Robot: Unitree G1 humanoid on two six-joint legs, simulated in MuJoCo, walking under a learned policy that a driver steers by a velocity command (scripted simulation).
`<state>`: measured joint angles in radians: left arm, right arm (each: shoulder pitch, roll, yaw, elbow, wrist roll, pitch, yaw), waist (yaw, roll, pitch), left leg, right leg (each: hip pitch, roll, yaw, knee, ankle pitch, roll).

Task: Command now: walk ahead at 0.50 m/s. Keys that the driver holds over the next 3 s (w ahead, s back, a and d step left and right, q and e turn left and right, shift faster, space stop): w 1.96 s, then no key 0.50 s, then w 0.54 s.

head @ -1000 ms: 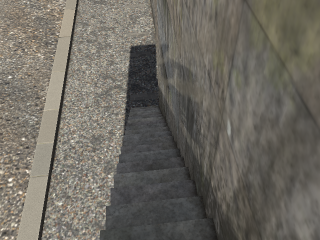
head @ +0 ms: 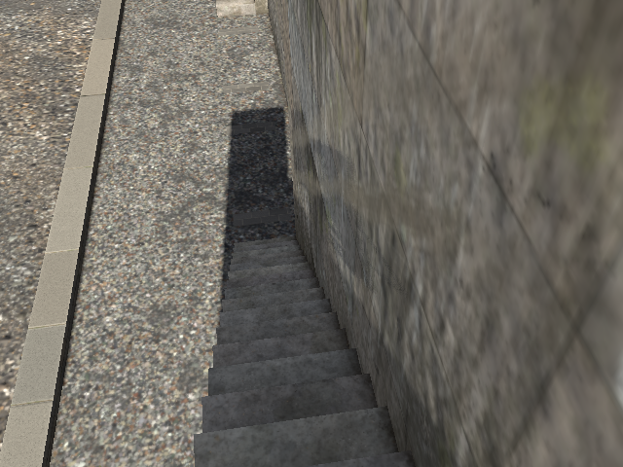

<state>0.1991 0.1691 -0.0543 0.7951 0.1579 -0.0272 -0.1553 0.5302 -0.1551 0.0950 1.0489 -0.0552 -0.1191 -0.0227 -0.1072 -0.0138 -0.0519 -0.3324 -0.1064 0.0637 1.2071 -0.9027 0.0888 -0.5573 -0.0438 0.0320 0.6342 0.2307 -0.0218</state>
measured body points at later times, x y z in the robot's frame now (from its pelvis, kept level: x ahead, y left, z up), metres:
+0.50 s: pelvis +0.28 +0.03 -0.24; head +0.28 +0.03 +0.21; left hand +0.21 +0.22 -0.39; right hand +0.40 -0.21 -0.37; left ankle +0.36 +0.12 -0.98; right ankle +0.11 -0.10 -0.79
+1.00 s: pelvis +0.52 +0.03 -0.40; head +0.50 +0.01 +0.05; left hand +0.67 +0.23 -0.52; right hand +0.44 -0.19 -0.56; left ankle +0.35 +0.12 -1.00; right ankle +0.63 -0.08 -1.15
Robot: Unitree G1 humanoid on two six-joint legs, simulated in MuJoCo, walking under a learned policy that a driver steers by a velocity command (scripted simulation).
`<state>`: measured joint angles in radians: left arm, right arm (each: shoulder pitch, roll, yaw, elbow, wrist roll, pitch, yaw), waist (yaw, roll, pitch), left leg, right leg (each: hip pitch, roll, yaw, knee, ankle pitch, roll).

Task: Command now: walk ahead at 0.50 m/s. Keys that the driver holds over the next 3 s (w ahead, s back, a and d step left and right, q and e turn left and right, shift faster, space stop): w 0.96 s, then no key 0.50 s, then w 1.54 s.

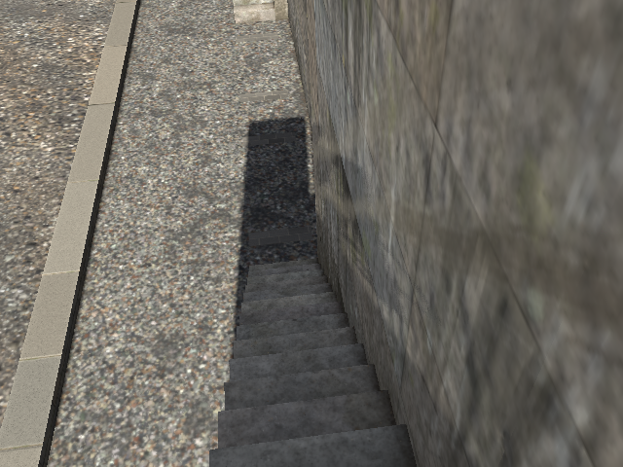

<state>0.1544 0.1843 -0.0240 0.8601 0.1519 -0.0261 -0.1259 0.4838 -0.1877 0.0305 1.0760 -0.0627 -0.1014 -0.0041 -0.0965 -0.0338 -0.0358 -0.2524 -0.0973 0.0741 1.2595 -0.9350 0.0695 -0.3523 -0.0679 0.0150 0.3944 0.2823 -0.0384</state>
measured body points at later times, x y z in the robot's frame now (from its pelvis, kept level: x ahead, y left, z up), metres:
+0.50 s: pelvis +0.28 +0.00 -0.24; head +0.27 +0.00 +0.21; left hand +0.22 +0.19 -0.40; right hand +0.38 -0.25 -0.37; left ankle +0.33 +0.09 -0.99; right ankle +0.10 -0.12 -0.74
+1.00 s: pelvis +0.54 -0.02 -0.46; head +0.53 -0.03 -0.01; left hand +0.65 +0.20 -0.58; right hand +0.52 -0.28 -0.60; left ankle +0.42 +0.10 -0.91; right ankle +0.56 -0.10 -1.19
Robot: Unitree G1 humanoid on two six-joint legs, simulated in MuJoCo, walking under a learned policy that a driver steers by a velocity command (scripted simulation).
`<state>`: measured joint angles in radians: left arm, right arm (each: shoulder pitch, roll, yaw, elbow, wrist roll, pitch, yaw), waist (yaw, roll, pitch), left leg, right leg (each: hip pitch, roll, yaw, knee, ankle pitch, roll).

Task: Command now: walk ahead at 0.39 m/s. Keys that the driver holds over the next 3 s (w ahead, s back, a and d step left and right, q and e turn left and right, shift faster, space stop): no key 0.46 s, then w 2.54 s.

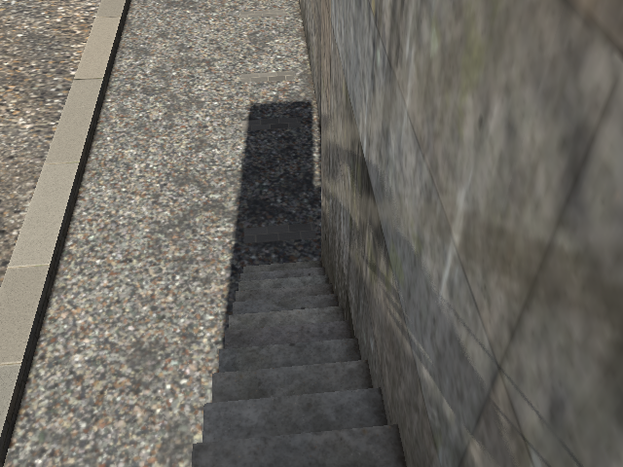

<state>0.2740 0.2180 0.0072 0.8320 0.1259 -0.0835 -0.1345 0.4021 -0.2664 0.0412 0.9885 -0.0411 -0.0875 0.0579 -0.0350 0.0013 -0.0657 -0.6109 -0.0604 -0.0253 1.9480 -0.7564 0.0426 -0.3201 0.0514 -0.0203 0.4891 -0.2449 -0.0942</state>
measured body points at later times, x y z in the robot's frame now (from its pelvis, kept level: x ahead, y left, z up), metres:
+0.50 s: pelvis +0.21 +0.04 -0.19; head +0.22 +0.03 +0.26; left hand +0.27 +0.27 -0.33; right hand +0.21 -0.22 -0.34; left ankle +0.27 +0.13 -0.93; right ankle +0.13 -0.10 -0.62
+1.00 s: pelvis +0.32 +0.00 -0.24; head +0.32 -0.02 +0.21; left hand +0.33 +0.22 -0.37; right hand +0.40 -0.25 -0.39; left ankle +0.39 +0.13 -0.84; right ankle +0.29 -0.10 -0.93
